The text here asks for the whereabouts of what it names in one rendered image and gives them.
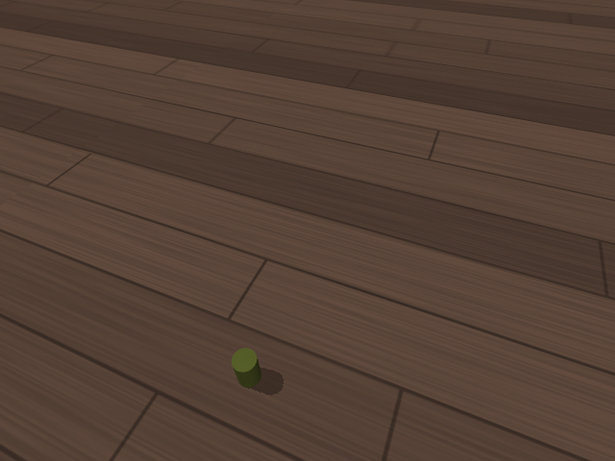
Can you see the can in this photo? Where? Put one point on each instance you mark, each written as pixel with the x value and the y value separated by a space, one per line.
pixel 246 367

